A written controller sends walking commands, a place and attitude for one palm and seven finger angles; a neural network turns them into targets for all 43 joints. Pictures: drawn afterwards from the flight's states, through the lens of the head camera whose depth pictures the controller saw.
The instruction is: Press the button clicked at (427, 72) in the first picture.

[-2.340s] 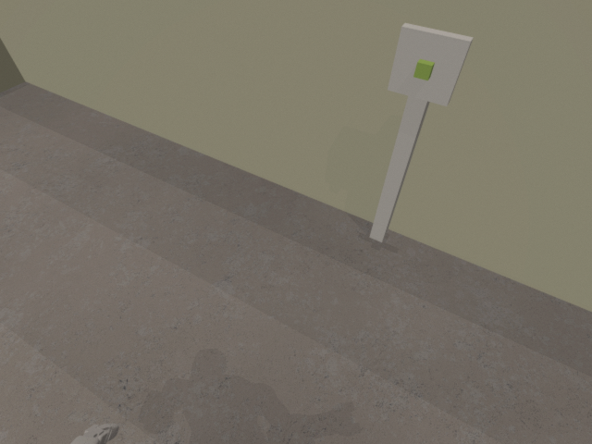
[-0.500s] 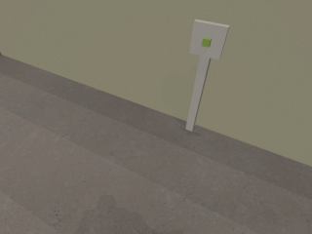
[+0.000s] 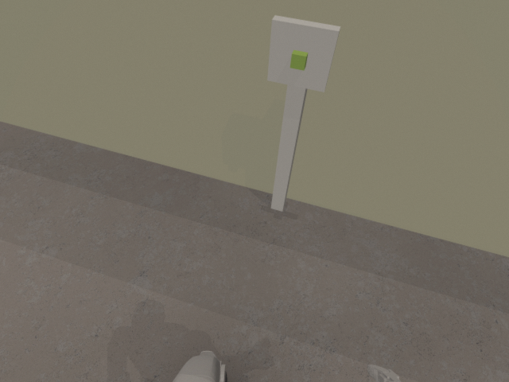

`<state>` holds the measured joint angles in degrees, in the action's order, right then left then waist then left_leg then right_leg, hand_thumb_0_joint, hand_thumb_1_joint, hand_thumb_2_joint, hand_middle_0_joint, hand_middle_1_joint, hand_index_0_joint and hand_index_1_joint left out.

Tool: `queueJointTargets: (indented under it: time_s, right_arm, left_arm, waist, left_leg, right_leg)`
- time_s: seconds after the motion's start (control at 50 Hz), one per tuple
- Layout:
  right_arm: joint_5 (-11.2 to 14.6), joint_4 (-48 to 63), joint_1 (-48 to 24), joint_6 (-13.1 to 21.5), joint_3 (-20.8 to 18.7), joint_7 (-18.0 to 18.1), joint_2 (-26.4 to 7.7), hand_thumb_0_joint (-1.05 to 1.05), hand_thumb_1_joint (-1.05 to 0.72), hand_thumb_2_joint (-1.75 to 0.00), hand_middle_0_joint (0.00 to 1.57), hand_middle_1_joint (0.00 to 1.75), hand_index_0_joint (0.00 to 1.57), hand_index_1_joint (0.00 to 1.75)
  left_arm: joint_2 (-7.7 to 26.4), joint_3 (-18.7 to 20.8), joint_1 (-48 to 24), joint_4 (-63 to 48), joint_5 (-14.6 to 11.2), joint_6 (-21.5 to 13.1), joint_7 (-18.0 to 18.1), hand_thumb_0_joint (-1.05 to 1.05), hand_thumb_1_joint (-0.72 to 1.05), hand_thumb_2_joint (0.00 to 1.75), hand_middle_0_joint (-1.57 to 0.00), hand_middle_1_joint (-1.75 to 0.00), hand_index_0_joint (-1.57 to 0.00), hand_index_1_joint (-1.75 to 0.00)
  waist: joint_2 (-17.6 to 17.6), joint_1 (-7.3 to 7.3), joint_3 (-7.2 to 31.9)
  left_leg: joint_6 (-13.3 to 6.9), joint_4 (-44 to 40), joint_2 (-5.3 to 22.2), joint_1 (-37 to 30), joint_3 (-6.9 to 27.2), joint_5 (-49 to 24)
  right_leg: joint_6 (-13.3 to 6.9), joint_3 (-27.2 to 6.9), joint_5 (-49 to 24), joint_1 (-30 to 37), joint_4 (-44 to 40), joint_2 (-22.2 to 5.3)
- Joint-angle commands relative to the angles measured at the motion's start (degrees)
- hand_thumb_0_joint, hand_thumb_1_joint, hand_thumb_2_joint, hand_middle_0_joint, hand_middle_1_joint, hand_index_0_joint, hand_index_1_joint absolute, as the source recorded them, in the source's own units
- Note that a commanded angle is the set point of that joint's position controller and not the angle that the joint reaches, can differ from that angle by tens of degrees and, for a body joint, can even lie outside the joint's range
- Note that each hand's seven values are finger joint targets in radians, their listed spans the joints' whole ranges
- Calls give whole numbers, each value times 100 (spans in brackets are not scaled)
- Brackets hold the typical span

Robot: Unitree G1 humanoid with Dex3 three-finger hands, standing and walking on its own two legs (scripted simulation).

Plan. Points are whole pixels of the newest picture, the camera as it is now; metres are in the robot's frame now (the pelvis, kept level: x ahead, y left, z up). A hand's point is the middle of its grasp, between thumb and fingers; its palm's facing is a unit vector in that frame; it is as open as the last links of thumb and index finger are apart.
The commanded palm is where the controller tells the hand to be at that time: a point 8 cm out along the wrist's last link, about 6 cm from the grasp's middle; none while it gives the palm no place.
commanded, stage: take the last steps up to it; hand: left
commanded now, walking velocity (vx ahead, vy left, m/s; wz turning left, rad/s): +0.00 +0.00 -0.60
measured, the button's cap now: (299, 59) +0.92 -0.01 +0.03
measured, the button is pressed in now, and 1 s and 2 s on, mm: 0 0 0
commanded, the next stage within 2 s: come to a stop and stand still in 1.08 s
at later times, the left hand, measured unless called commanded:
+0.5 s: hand (186, 289) +0.29 +0.17 -0.14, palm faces -0.28 -0.94 -0.20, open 7.4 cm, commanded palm none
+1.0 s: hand (192, 291) +0.30 +0.17 -0.19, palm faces -0.19 -0.97 -0.16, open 7.3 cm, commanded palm none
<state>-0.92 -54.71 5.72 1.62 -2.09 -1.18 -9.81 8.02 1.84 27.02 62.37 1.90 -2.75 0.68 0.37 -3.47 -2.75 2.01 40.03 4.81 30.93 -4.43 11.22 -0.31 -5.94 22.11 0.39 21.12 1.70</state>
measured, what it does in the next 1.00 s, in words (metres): walks ahead: left foot, then right foot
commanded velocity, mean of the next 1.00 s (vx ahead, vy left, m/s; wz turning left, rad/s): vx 0.25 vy -0.08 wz -0.08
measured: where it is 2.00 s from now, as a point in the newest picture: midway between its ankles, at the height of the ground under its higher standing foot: (273, 345)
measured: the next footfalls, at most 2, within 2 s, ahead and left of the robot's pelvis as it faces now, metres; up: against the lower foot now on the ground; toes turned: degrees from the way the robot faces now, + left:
left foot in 0.04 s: +0.17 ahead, +0.13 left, +0.00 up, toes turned +4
right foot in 0.56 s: +0.17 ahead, -0.14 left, +0.00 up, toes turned -19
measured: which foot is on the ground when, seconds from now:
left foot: up 0.00-0.02, down 0.04-0.56, up 0.58-0.86, down 0.88-1.00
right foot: down 0.00-0.04, up 0.06-0.54, down 0.56-0.90, up 0.92-1.00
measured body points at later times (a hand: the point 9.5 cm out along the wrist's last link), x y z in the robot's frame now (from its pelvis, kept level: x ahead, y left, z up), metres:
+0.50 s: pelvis +0.13 +0.02 +0.01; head +0.14 +0.01 +0.46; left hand +0.31 +0.22 -0.12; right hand +0.01 -0.21 -0.14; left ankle +0.13 +0.13 -0.73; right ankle +0.13 -0.12 -0.71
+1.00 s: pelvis +0.30 -0.02 +0.00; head +0.32 +0.01 +0.45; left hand +0.32 +0.22 -0.17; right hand +0.30 -0.27 -0.13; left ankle +0.35 +0.06 -0.73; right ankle +0.18 -0.12 -0.65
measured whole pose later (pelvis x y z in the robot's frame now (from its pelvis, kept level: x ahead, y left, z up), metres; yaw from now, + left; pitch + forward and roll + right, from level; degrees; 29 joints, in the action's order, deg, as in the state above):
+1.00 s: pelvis +0.30 -0.02 +0.00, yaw -13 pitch -1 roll -1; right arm -2.1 -58.3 12.8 4.2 -2.1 1.1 -10.0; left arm 11.5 2.8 19.6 66.0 1.5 0.0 -0.4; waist 2.2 0.5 -1.7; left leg -2.7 34.3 4.1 17.1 -11.0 16.6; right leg -0.7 2.9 24.1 -19.8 64.5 -2.3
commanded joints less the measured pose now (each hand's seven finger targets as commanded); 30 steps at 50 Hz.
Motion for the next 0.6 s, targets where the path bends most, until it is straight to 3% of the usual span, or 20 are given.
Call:
queueJointTargets:
  time_s: [0.0, 0.02, 0.04, 0.06, 0.08, 0.1, 0.12, 0.16, 0.26, 0.36, 0.4, 0.44, 0.48, 0.5, 0.52, 0.54, 0.56, 0.58]
  right_arm:
    - [-50, -86, 1843, 263, -329, 260, -1276, 0, -90, -90, 20, 30, 20, 30]
    - [-71, -174, 2296, 257, -403, 271, -1790, 0, -90, -90, 20, 30, 20, 30]
    - [5, -66, 2107, 186, -316, 257, -1731, 0, -90, -90, 20, 30, 20, 30]
    - [-5, -19, 1662, 213, -259, 283, -1432, 0, -90, -90, 20, 30, 20, 30]
    - [-20, 61, 1262, 225, -187, 287, -1080, 0, -90, -90, 20, 30, 20, 30]
    - [-34, 102, 971, 240, -99, 280, -786, 0, -90, -90, 20, 30, 20, 30]
    - [-45, 97, 844, 259, -74, 274, -675, 0, -90, -90, 20, 30, 20, 30]
    - [-55, 56, 783, 275, -96, 273, -680, 0, -90, -90, 20, 30, 20, 30]
    - [-84, -73, 1144, 257, -209, 271, -822, 0, -90, -90, 20, 30, 20, 30]
    - [-127, -270, 1519, 197, -283, 223, -1027, 0, -90, -90, 20, 30, 20, 30]
    - [-139, -348, 1623, 167, -299, 208, -1109, 0, -90, -90, 20, 30, 20, 30]
    - [-151, -453, 1723, 132, -306, 193, -1115, 0, -90, -90, 20, 30, 20, 30]
    - [-132, -547, 1781, 104, -274, 195, -1080, 0, -90, -90, 20, 30, 20, 30]
    - [-94, -596, 1801, 105, -248, 175, -969, 0, -90, -90, 20, 30, 20, 30]
    - [-38, -568, 1819, 128, -177, 138, -730, 0, -90, -90, 20, 30, 20, 30]
    - [-13, -364, 1523, 139, -52, 105, -311, 0, -90, -90, 20, 30, 20, 30]
    - [-34, -199, 1005, 71, -81, 123, -557, 0, -90, -90, 20, 30, 20, 30]
    - [-34, -199, 832, 52, -124, 119, -537, 0, -90, -90, 20, 30, 20, 30]
  left_arm:
    - [943, 370, -9, -466, -131, -44, 27, 0, 90, 90, -20, -30, -20, -30]
    - [630, 342, 247, -569, -187, -32, -49, 0, 90, 90, -20, -30, -20, -30]
    - [688, 284, -8, -735, -139, -2, -31, 0, 90, 90, -20, -30, -20, -30]
    - [632, 281, -352, -739, -107, 17, -26, 0, 90, 90, -20, -30, -20, -30]
    - [632, 300, -627, -787, -66, 50, -86, 0, 90, 90, -20, -30, -20, -30]
    - [605, 302, -616, -768, -35, 117, -140, 0, 90, 90, -20, -30, -20, -30]
    - [503, 289, -469, -702, -15, 207, -178, 0, 90, 90, -20, -30, -20, -30]
    - [451, 290, -343, -688, -10, 330, -222, 0, 90, 90, -20, -30, -20, -30]
    - [526, 306, -1112, -971, 40, 418, -290, 0, 90, 90, -20, -30, -20, -30]
    - [554, 246, -1925, -1149, 38, 383, -316, 0, 90, 90, -20, -30, -20, -30]
    - [545, 219, -2078, -1146, 28, 348, -319, 0, 90, 90, -20, -30, -20, -30]
    - [533, 192, -2112, -1110, 14, 290, -301, 0, 90, 90, -20, -30, -20, -30]
    - [534, 182, -1754, -902, -2, 220, -270, 0, 90, 90, -20, -30, -20, -30]
    - [668, 188, -1419, -721, -11, 179, -230, 0, 90, 90, -20, -30, -20, -30]
    - [971, 240, -1001, -535, -9, 121, -160, 0, 90, 90, -20, -30, -20, -30]
    - [1500, 344, -263, -284, -6, 69, -67, 0, 90, 90, -20, -30, -20, -30]
    - [1710, 405, 24, -167, -96, 63, -17, 0, 90, 90, -20, -30, -20, -30]
    - [1571, 388, -176, -141, -86, 48, 9, 0, 90, 90, -20, -30, -20, -30]
  waist:
    - [-352, 983, 1078]
    - [-1930, 913, 1635]
    - [-1391, 836, 1424]
    - [-1319, 763, 1012]
    - [-1082, 612, 362]
    - [-882, 430, 93]
    - [-865, 284, 110]
    - [-947, 170, 255]
    - [-577, 373, 71]
    - [-456, 618, -46]
    - [-595, 679, -15]
    - [-582, 685, 66]
    - [-569, 498, 284]
    - [-459, 362, 428]
    - [113, 159, 649]
    - [1435, -143, 702]
    - [1430, -337, 593]
    - [1188, -258, 269]
  left_leg:
    - [-363, -1206, 707, -3919, 797, -873]
    - [-1016, -1657, 2412, -4532, 2699, -1731]
    - [-1378, -2048, 2725, -3734, 3039, -1206]
    - [-1362, -2301, 2505, -3099, 2744, -709]
    - [-1264, -2400, 2197, -2395, 2168, -550]
    - [-1116, -2459, 1871, -1828, 1560, -576]
    - [-978, -2485, 1645, -1457, 1026, -522]
    - [-891, -2628, 1450, -1093, 542, -19]
    - [-1015, -3113, 1656, -1489, 711, 1100]
    - [-1008, -3175, 1714, -1908, 601, 1337]
    - [-968, -3052, 1669, -2023, 497, 1215]
    - [-921, -2774, 1615, -2197, 456, 811]
    - [-686, -2177, 1385, -2223, 148, 305]
    - [-497, -1677, 1186, -1935, -106, 119]
    - [-278, -769, 905, -906, -580, 47]
    - [-51, 669, 225, 494, -1098, 1711]
    - [-88, 1625, 165, 920, -447, 2438]
    - [-139, 2204, 279, 1121, -94, 2137]
  right_leg:
    - [-347, -136, -2383, -2037, 2505, -310]
    - [-93, 592, 1269, -3053, 4517, 324]
    - [-128, 335, 1487, -3250, 5452, 66]
    - [-84, 339, 1039, -3462, 5857, -123]
    - [-34, 413, 640, -3588, 5849, -399]
    - [4, 481, 350, -3353, 5590, -551]
    - [36, 582, 114, -3073, 5346, -584]
    - [63, 701, -186, -2728, 4921, -604]
    - [136, 686, -585, -3152, 3780, -778]
    - [141, 862, -488, -2957, 2470, -776]
    - [126, 1014, -321, -2669, 1980, -685]
    - [80, 1180, -194, -2346, 1399, -552]
    - [24, 1428, -706, -1539, 492, -341]
    - [-90, 1336, -973, -786, 97, -395]
    - [-424, 614, -747, 471, -54, -1034]
    - [-970, -871, -1057, 1376, -445, -2188]
    - [-1244, -1334, -1140, 985, -698, -2501]
    - [-1311, -1233, -791, 614, -818, -2426]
